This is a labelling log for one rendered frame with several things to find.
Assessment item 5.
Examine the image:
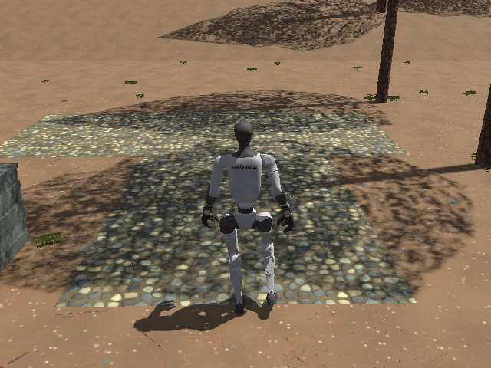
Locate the left robot upper arm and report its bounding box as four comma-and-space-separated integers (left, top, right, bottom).
209, 155, 229, 197

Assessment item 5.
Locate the left robot thigh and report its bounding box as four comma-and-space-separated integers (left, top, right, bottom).
219, 214, 242, 268

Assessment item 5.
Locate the right robot forearm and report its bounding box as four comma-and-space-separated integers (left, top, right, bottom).
275, 184, 292, 217

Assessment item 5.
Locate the humanoid robot torso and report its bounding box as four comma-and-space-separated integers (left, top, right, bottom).
227, 150, 262, 230

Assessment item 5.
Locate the robot left hand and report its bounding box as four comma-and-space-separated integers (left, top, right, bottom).
201, 212, 219, 228

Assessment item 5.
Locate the robot right hand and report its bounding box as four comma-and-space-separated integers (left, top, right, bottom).
277, 214, 295, 233

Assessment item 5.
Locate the right robot upper arm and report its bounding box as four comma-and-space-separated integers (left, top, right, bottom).
260, 154, 283, 196

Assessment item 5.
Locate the left robot forearm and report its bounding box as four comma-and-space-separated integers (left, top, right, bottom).
203, 186, 216, 215

